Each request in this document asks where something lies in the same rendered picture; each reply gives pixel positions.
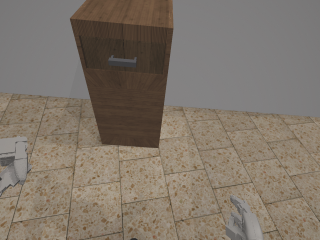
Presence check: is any drawer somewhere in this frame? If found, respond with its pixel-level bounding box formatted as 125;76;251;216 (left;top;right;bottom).
80;35;166;75

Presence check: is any right robot hand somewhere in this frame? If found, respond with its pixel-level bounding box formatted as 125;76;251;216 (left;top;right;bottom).
225;195;264;240

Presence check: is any left robot hand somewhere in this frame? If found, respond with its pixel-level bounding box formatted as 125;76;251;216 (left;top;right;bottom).
0;136;32;197

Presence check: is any handle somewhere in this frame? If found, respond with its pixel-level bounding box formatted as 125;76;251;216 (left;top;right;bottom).
108;55;137;68

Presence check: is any cabinet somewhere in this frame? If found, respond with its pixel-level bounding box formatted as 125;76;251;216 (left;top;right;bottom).
70;0;174;148

